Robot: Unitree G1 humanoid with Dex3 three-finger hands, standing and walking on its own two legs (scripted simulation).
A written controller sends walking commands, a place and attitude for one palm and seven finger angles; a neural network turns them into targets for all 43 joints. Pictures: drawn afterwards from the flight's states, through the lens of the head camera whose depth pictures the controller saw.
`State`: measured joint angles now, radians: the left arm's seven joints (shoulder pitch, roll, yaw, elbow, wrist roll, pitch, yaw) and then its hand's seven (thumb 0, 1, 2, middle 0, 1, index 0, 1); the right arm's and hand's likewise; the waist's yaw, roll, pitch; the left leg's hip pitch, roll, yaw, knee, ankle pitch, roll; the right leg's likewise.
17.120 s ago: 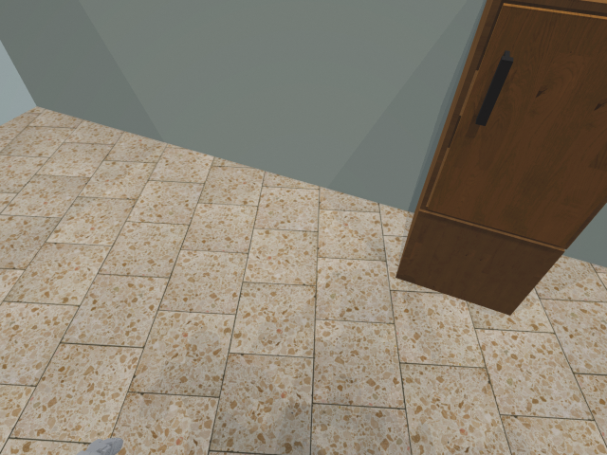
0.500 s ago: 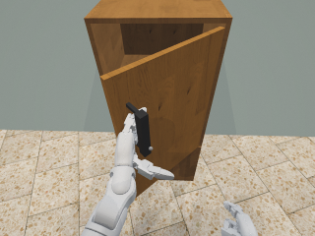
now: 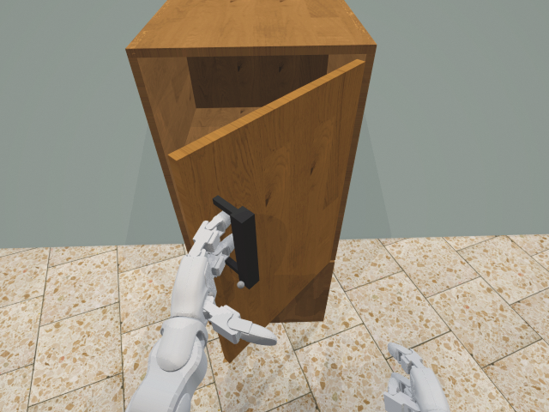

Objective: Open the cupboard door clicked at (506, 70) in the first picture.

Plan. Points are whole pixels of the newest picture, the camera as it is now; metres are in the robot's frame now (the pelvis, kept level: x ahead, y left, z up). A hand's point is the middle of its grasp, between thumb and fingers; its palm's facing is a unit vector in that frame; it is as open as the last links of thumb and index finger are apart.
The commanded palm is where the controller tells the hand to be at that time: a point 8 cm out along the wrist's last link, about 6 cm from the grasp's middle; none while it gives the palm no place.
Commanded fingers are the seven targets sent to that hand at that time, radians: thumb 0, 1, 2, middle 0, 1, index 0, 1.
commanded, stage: slide the hand sideways off the handle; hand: left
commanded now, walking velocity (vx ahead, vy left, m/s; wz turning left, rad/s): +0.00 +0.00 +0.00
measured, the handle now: (235, 243) +0.33 +0.09 +0.09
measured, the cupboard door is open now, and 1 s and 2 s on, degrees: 46 45 45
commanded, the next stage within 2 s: draw the hand back to the body in 0.56 s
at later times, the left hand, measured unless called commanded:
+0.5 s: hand (192, 322) +0.21 +0.12 +0.09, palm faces +0.11 -0.99 -0.03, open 16.1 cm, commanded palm +0.17 +0.18 +0.09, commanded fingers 0.00 -0.50 0.30 -0.15 -0.30 -0.15 -0.30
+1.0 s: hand (149, 318) +0.20 +0.17 +0.11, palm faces +0.10 -0.99 -0.05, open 16.3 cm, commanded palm +0.16 +0.22 +0.12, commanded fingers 0.00 -0.50 0.30 -0.15 -0.30 -0.15 -0.30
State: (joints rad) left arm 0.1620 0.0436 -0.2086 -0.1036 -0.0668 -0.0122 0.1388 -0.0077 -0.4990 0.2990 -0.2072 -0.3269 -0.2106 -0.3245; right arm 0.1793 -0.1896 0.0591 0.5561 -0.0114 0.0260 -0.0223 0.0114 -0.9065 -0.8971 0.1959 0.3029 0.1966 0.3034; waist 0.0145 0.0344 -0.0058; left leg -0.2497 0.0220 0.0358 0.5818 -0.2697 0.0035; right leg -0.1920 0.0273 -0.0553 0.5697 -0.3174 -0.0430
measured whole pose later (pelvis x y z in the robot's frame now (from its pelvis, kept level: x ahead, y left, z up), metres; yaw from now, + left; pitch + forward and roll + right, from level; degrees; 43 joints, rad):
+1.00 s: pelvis +0.01 +0.00 -0.01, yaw +2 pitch -1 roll -1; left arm 0.48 0.20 0.09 -0.38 -0.24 -0.06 -0.12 -0.01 -0.50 0.30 -0.15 -0.30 -0.15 -0.30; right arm 0.27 -0.23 0.06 0.57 0.02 -0.21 -0.07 0.01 -0.91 -0.90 0.20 0.30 0.20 0.30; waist 0.04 0.06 -0.06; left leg -0.35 0.02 0.00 0.70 -0.34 0.00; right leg -0.26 0.03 -0.09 0.66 -0.38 -0.04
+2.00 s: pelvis +0.02 +0.02 +0.02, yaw +0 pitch -6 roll -1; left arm 0.46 0.34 0.32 -0.38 -0.05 -0.09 0.11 0.01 0.79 0.85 -0.21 -0.30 -0.21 -0.30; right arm 0.18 -0.23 0.02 0.65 -0.01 -0.09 -0.07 0.01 -0.91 -0.90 0.20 0.30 0.20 0.30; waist 0.07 0.05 0.04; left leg -0.08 0.00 0.05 0.39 -0.22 0.03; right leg -0.01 0.01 -0.04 0.33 -0.23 -0.01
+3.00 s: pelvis -0.06 +0.05 +0.00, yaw -1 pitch -1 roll -1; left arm 0.56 0.42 0.43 -0.52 -0.01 -0.20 0.13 0.02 0.89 0.90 -0.21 -0.30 -0.22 -0.30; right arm 0.18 -0.22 0.00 0.53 0.01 -0.05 -0.08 0.01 -0.91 -0.90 0.20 0.30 0.20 0.30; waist 0.01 0.01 0.07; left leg -0.37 -0.01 0.08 0.54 -0.16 0.07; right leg -0.32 0.00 -0.01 0.53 -0.19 0.02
